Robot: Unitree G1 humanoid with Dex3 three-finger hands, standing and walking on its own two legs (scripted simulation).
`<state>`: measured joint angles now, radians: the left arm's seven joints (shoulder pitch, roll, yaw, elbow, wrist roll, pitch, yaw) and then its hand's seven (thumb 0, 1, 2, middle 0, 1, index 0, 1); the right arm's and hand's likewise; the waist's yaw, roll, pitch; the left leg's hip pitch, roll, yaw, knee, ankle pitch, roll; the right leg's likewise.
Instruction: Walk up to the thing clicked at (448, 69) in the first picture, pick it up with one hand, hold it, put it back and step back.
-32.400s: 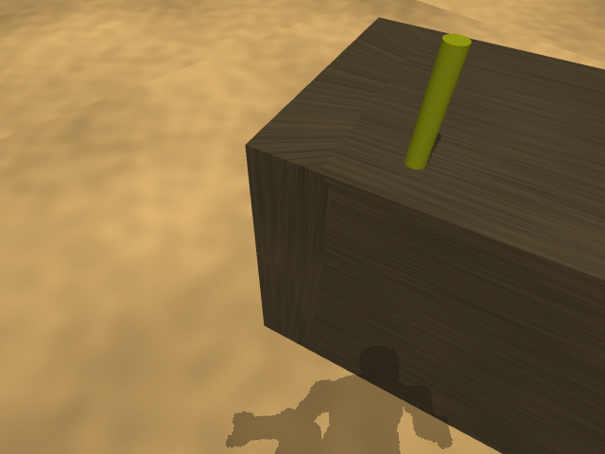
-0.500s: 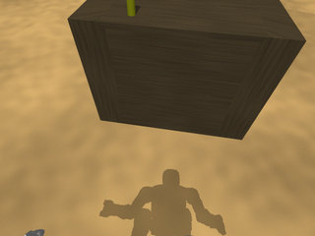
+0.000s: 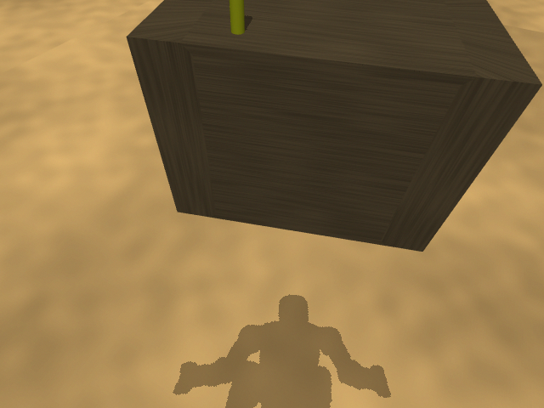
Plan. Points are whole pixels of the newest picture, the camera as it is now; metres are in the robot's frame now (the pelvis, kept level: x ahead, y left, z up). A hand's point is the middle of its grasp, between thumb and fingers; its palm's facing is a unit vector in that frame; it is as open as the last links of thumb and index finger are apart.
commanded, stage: step back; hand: left
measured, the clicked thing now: out of the picture +1.08 +0.17 +0.15
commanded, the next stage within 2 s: stand in 0.32 s
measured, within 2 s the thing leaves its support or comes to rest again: neither
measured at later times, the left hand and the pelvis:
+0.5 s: hand (115, 391) +0.16 +0.26 -0.13, palm faces -0.03 -0.94 -0.34, open 7.4 cm; pelvis +0.04 +0.01 +0.01, yaw -1 degrees
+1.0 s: hand out of the picture +0.07 +0.25 -0.14, palm faces -0.03 -0.94 -0.34, open 7.4 cm; pelvis +0.01 -0.01 +0.02, yaw -1 degrees
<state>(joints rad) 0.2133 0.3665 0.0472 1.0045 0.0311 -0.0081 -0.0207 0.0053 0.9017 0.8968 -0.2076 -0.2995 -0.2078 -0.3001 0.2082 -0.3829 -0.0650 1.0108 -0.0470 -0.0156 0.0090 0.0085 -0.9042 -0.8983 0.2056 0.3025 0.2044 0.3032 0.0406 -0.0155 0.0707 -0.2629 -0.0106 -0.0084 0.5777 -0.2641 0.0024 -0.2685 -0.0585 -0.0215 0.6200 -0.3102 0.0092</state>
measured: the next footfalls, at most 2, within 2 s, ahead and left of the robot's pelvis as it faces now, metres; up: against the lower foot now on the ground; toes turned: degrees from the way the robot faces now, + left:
none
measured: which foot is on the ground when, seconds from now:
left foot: down 0.00-1.00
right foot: down 0.00-1.00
